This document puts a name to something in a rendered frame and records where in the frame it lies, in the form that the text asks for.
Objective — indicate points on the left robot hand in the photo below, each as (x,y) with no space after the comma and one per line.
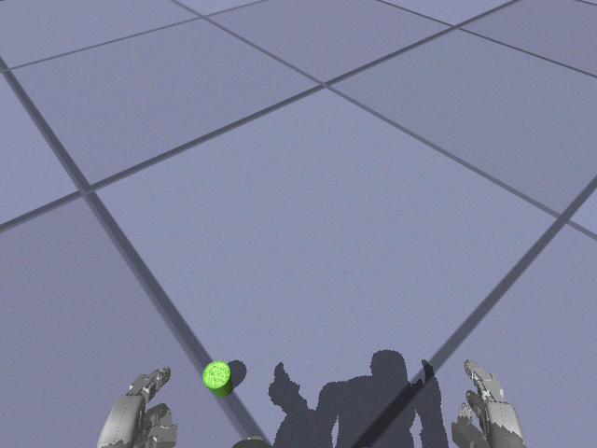
(129,425)

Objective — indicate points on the right robot hand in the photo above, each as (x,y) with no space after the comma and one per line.
(498,419)

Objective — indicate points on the cup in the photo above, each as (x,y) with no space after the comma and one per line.
(217,377)

